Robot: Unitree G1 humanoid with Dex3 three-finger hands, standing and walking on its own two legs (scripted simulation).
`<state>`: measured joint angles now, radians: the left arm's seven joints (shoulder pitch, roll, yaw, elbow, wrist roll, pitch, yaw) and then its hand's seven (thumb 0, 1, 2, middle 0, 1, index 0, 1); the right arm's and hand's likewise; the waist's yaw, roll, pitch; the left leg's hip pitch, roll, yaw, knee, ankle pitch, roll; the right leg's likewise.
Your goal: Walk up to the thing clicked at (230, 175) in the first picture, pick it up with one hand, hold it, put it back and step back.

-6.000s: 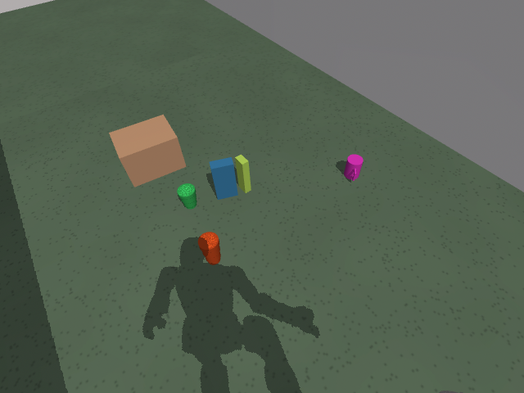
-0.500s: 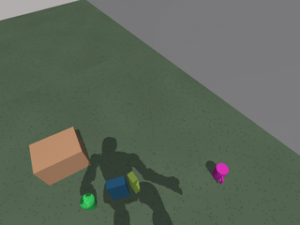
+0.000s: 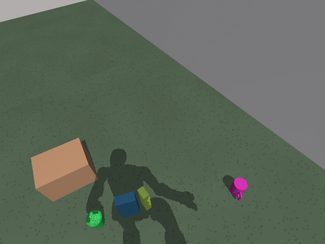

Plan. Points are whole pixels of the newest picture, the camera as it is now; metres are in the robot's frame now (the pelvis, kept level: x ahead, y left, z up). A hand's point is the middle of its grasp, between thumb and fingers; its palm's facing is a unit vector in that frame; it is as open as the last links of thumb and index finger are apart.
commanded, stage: stand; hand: left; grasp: from the side
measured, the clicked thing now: (128, 205) +0.41 +0.24 -0.67
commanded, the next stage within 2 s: go down in 0.68 s
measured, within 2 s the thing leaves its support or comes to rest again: neither
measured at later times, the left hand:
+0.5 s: hand out of the picture +0.07 +0.26 -0.16, palm faces -0.03 -0.94 -0.34, open 7.4 cm
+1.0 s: hand out of the picture +0.15 +0.26 -0.16, palm faces +0.07 -0.94 -0.33, open 10.6 cm
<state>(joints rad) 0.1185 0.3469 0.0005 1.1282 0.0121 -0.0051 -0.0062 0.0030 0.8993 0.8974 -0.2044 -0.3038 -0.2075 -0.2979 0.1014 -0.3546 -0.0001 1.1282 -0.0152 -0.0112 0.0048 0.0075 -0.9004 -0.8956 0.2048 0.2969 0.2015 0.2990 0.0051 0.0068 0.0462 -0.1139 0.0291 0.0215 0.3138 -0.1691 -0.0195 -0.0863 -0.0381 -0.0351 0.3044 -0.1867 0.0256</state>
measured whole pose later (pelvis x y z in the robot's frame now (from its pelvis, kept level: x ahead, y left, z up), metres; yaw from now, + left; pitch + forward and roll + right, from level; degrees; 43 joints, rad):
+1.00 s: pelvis -0.02 +0.00 -0.02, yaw +0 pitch +5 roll +0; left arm -0.06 0.35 0.17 1.07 0.05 -0.01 -0.02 0.01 0.55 0.54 -0.08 -0.12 -0.09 -0.11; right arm 0.20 -0.27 -0.01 0.81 0.02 -0.05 -0.03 0.01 -0.99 -0.92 0.20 0.30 0.20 0.30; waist -0.01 -0.02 0.03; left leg -0.39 0.04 0.01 0.55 -0.25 -0.02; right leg -0.36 -0.04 -0.03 0.54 -0.27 0.02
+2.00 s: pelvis -0.05 +0.00 -0.17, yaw +0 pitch +25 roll -3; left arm -0.01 0.50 0.48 0.68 -0.07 -0.09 -0.29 -0.01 -0.58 0.00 -0.11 -0.04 -0.11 -0.03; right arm 0.18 -0.28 0.00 0.58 -0.02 -0.22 -0.08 0.01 -0.94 -0.90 0.21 0.30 0.20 0.30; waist -0.02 -0.02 -0.15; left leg -1.32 0.05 -0.05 1.47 -0.59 -0.02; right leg -1.27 -0.04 -0.05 1.44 -0.61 0.02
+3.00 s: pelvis -0.09 +0.00 -0.34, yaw -5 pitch +33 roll -6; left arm -0.55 0.86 0.82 1.07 -0.13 -0.28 -0.62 -0.02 -0.54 0.00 -0.07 -0.01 -0.07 0.00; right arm 0.13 -0.34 0.08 0.70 -0.05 -0.16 -0.05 0.01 -0.92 -0.90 0.21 0.30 0.20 0.30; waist -0.05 -0.02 -0.12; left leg -1.99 0.05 -0.13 2.07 -0.66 -0.03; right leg -1.91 -0.01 -0.07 2.01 -0.68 0.01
